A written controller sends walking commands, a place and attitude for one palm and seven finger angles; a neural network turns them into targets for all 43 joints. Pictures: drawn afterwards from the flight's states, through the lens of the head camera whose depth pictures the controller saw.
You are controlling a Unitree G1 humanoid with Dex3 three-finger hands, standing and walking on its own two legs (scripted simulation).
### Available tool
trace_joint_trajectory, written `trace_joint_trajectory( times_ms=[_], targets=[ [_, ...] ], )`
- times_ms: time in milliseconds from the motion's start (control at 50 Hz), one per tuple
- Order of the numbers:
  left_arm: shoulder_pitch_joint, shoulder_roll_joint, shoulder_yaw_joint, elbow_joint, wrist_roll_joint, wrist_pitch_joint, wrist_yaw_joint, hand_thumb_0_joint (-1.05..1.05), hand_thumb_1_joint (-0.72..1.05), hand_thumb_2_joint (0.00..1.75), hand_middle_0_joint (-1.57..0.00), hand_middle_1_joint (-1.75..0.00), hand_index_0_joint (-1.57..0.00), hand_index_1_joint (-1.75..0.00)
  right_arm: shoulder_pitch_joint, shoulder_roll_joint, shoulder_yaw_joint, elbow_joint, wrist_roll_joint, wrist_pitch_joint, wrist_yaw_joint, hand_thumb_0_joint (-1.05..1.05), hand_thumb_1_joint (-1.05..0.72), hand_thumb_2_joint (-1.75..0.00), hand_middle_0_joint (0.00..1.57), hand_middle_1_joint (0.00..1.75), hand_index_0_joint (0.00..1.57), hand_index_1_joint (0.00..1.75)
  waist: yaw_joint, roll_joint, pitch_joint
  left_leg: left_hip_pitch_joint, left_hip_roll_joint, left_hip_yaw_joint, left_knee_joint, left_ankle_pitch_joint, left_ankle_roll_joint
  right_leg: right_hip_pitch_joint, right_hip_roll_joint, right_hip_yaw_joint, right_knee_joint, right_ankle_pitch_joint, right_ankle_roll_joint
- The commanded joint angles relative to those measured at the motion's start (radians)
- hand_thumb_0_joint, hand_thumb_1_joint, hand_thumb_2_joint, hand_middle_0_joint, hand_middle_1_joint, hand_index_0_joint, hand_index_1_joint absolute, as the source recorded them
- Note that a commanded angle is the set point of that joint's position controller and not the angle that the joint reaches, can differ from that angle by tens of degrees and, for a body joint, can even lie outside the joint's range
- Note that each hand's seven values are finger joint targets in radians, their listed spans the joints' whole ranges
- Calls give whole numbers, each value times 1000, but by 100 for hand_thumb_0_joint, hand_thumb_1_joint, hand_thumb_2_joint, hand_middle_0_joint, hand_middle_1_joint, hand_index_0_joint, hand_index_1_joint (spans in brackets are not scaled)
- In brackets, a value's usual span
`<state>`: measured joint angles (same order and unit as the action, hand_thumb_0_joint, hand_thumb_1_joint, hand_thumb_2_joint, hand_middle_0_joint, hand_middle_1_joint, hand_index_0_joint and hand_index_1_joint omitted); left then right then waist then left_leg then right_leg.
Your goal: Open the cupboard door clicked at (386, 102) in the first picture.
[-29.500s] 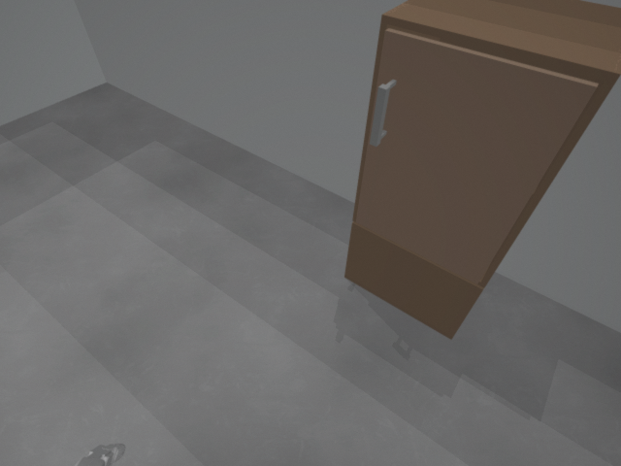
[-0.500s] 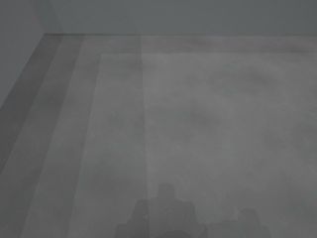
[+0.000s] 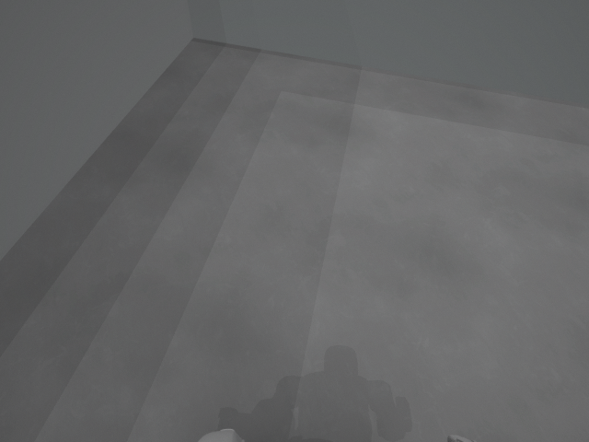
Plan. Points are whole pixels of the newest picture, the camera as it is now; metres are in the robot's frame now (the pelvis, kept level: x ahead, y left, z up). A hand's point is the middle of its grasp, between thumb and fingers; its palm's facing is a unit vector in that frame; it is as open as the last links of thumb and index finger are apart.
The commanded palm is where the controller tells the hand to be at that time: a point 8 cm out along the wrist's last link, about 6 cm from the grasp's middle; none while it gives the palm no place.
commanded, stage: turn to face it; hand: left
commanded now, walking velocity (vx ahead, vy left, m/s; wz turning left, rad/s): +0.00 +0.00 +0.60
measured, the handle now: out of the picture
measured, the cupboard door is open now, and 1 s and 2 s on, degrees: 41 41 41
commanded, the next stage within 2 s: none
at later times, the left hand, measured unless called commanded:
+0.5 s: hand out of the picture +0.01 +0.14 -0.14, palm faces +0.32 -0.91 -0.24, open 7.4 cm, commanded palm none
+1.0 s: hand out of the picture +0.03 +0.17 -0.13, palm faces +0.54 -0.78 -0.31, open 7.4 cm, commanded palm none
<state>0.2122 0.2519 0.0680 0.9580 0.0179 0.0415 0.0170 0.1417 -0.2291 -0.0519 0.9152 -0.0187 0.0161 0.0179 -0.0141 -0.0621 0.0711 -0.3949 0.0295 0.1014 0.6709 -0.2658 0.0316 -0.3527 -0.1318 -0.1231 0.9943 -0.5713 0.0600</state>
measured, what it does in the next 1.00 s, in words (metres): steps on the spot, turning left: right foot, then left foot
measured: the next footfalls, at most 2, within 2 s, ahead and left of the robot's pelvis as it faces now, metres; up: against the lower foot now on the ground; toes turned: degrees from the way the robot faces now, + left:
right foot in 0.22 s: +0.08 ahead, -0.16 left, +0.00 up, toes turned +5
left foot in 0.60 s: +0.04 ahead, +0.08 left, +0.00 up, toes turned +28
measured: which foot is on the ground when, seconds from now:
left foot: down 0.00-0.22, up 0.24-0.58, down 0.60-0.96, up 0.98-1.00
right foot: up 0.00-0.20, down 0.22-0.60, up 0.62-0.96, down 0.98-1.00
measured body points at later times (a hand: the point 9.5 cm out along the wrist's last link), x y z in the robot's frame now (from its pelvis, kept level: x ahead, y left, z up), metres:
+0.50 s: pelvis +0.03 -0.06 +0.02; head +0.08 -0.05 +0.47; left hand +0.00 +0.19 -0.12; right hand +0.22 -0.27 -0.12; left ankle -0.01 +0.07 -0.67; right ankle +0.04 -0.16 -0.72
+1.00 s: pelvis +0.05 -0.08 +0.01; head +0.10 -0.07 +0.46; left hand +0.00 +0.21 -0.11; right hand +0.25 -0.26 -0.14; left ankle +0.00 +0.05 -0.71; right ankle +0.12 -0.18 -0.72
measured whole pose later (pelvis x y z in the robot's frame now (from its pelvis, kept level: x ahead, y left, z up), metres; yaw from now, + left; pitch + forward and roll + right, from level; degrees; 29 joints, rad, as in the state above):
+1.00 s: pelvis +0.05 -0.08 +0.01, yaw +35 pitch +1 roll +1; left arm 0.15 0.25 0.06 0.85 0.02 0.01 0.01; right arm 0.20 -0.25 -0.07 0.92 -0.01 0.07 0.01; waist -0.02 0.02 0.07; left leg -0.41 -0.03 -0.09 0.70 -0.38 -0.02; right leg -0.30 -0.04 -0.03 0.58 -0.32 0.03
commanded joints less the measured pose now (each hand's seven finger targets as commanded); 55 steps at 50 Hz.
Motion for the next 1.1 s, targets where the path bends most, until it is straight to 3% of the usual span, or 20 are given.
trace_joint_trajectory(
  times_ms=[0,160,180,200,220,260,320,440,520,540,580,620,700,900,920,940,960,980,1020,1080],
  targets=[
    [-71,73,25,-125,6,-15,-3,0,90,90,-20,-30,-20,-30,57,-216,-54,-55,-11,-3,-32,0,-90,-90,20,30,20,30,-23,287,-90,125,277,-389,-355,166,139,-211,14,132,182,89,17],
    [106,68,23,-99,-2,-26,-8,0,90,90,-20,-30,-20,-30,-55,-226,-67,-110,-6,15,-22,0,-90,-90,20,30,20,30,54,179,-131,-16,144,-332,-250,29,73,169,119,46,-422,257,3],
    [153,118,33,-98,6,-34,-3,0,90,90,-20,-30,-20,-30,-73,-189,-64,-126,3,20,-18,0,-90,-90,20,30,20,30,81,63,-123,-111,62,-271,-137,-70,21,254,46,121,-597,246,-17],
    [161,219,52,-110,24,-44,6,0,90,90,-20,-30,-20,-30,-73,-102,-54,-147,9,21,-10,0,-90,-90,20,30,20,30,94,-246,-100,-280,-87,-110,143,-261,-66,295,-246,471,-781,151,-116],
    [120,247,43,-132,15,-42,10,0,90,90,-20,-30,-20,-30,-108,-135,-55,-157,2,18,-3,0,-90,-90,20,30,20,30,97,-277,-77,-251,-61,-132,398,-346,-65,159,-372,563,-804,233,-193],
    [2,168,29,-158,11,-49,12,0,90,90,-20,-30,-20,-30,-65,-122,-60,-123,-1,30,6,0,-90,-90,20,30,20,30,18,-182,-49,-227,-18,-157,572,-220,-66,82,-264,404,-758,285,-189],
    [-1,119,12,-155,8,-55,15,0,90,90,-20,-30,-20,-30,-50,-91,-42,-98,3,33,13,0,-90,-90,20,30,20,30,4,-145,-71,-204,0,-94,477,-170,-100,209,-177,151,-636,737,-160],
    [126,170,31,-108,11,-55,17,0,90,90,-20,-30,-20,-30,-126,-54,-16,-110,12,24,15,0,-90,-90,20,30,20,30,71,-149,-110,-95,-18,4,122,-181,-94,374,-216,72,-539,1026,-168],
    [80,178,42,-113,3,-50,7,0,90,90,-20,-30,-20,-30,-38,-83,-24,-94,8,13,10,0,-90,-90,20,30,20,30,20,-126,-140,112,-37,24,-129,-26,-63,281,-209,-2,-420,926,-115],
    [61,167,41,-120,-3,-48,4,0,90,90,-20,-30,-20,-30,39,-123,-35,-73,4,6,8,0,-90,-90,20,30,20,30,-28,-41,-181,276,-4,-15,-236,134,-45,178,-196,-35,-291,810,-72],
    [-29,69,7,-195,-7,-34,0,0,90,90,-20,-30,-20,-30,179,-299,-80,-50,2,5,-10,0,-90,-90,20,30,20,30,-98,361,-220,482,401,-528,-279,781,196,-254,16,15,105,-98,35],
    [-83,93,18,-191,6,-16,7,0,90,90,-20,-30,-20,-30,138,-253,-65,-52,-3,6,-25,0,-90,-90,20,30,20,30,-78,225,-167,347,344,-450,-304,533,206,-270,-1,115,185,-5,22],
    [-13,86,26,-133,4,-3,-10,0,90,90,-20,-30,-20,-30,-15,-201,-46,-90,-3,-1,-33,0,-90,-90,20,30,20,30,12,237,-85,183,198,-309,-347,281,112,-189,25,127,136,178,30],
    [49,79,23,-142,-7,-27,-4,0,90,90,-20,-30,-20,-30,-24,-209,-69,-100,-2,13,-23,0,-90,-90,20,30,20,30,47,219,-133,31,122,-398,-236,185,79,192,124,78,-477,293,4],
    [89,126,32,-137,-1,-39,3,0,90,90,-20,-30,-20,-30,-23,-169,-65,-108,7,12,-19,0,-90,-90,20,30,20,30,70,103,-153,-67,59,-360,-137,92,29,324,41,158,-631,324,-14],
    [108,229,53,-138,16,-49,13,0,90,90,-20,-30,-20,-30,-5,-93,-54,-127,15,10,-14,0,-90,-90,20,30,20,30,81,-219,-162,-240,-93,-166,116,-200,-60,416,-248,460,-746,341,-110],
    [86,247,44,-150,11,-46,16,0,90,90,-20,-30,-20,-30,-31,-132,-58,-133,6,12,-10,0,-90,-90,20,30,20,30,82,-231,-132,-225,-72,-146,374,-363,-67,269,-383,518,-746,432,-204],
    [28,209,36,-165,7,-43,19,0,90,90,-20,-30,-20,-30,-15,-129,-60,-133,2,18,-4,0,-90,-90,20,30,20,30,47,-120,-98,-203,-39,-179,476,-305,-61,190,-352,421,-733,437,-228],
    [-50,143,19,-173,3,-45,20,0,90,90,-20,-30,-20,-30,1,-120,-58,-81,1,35,1,0,-90,-90,20,30,20,30,2,-179,-67,-218,-1,-145,573,-201,-85,194,-227,266,-675,590,-194],
    [-28,130,16,-165,7,-48,17,0,90,90,-20,-30,-20,-30,-19,-87,-44,-81,8,38,13,0,-90,-90,20,30,20,30,10,-157,-66,-173,0,-80,425,-172,-106,245,-182,108,-633,772,-162]
  ],
)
